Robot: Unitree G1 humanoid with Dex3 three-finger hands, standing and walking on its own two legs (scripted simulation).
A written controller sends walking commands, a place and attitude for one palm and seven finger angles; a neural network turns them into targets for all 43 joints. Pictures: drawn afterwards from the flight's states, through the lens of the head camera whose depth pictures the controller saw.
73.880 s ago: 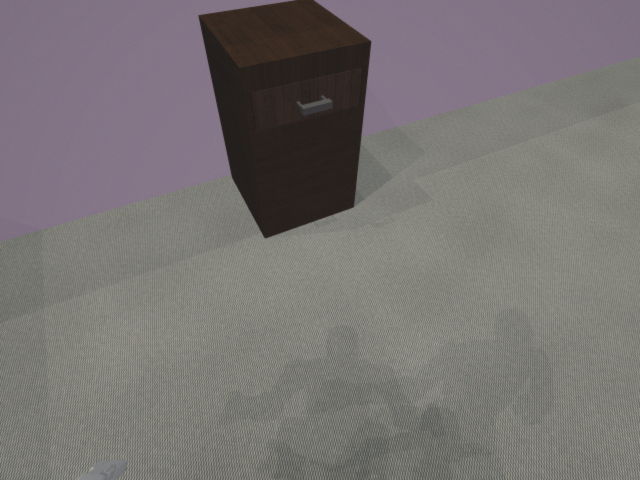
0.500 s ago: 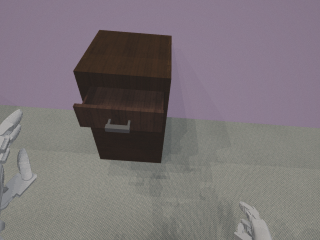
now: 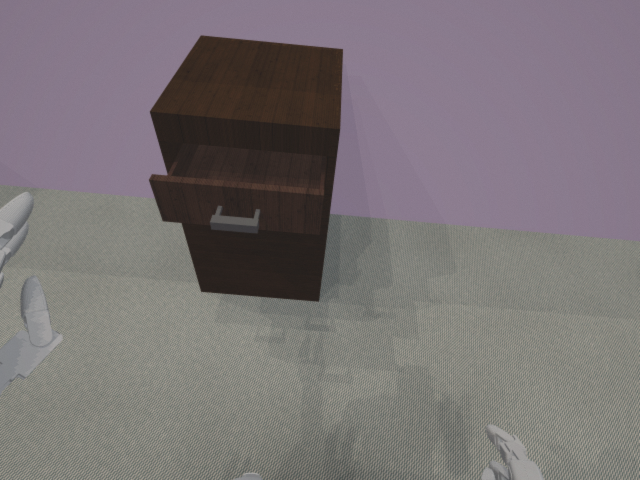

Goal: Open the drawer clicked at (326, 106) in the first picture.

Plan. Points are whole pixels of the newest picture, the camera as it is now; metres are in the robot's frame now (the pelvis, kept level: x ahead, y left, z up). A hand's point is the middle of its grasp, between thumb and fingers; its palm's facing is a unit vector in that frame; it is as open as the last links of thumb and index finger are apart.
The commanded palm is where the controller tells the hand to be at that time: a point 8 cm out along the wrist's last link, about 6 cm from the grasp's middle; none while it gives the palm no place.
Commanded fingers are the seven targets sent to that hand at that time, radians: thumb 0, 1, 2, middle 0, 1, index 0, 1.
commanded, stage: step back with the hand held close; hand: left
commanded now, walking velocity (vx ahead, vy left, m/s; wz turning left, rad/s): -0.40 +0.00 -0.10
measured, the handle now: (236, 217) +0.69 +0.18 -0.17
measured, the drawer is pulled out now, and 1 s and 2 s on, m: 0.14 0.14 0.14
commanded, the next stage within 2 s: stop stepping back and stand still in 0.30 s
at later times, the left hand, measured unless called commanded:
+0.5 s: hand (69, 426) +0.14 +0.20 +0.17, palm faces +0.14 -0.85 -0.51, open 7.4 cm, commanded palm +0.08 +0.25 +0.19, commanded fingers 0.00 0.90 0.90 -0.20 -0.30 -0.20 -0.30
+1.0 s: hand out of the picture +0.11 +0.19 +0.17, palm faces +0.19 -0.86 -0.48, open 7.4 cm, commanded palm +0.05 +0.25 +0.19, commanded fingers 0.00 0.90 0.90 -0.20 -0.30 -0.20 -0.30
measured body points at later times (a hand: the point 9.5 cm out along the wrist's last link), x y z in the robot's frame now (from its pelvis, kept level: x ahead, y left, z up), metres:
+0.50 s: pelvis -0.08 -0.02 +0.02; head -0.03 +0.01 +0.46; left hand +0.13 +0.24 +0.19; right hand +0.09 -0.27 -0.04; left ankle -0.05 +0.08 -0.72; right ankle -0.11 -0.10 -0.69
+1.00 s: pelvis -0.11 -0.02 +0.02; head -0.10 +0.00 +0.47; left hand +0.09 +0.24 +0.19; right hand -0.01 -0.28 -0.06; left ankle -0.10 +0.09 -0.72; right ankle -0.15 -0.11 -0.72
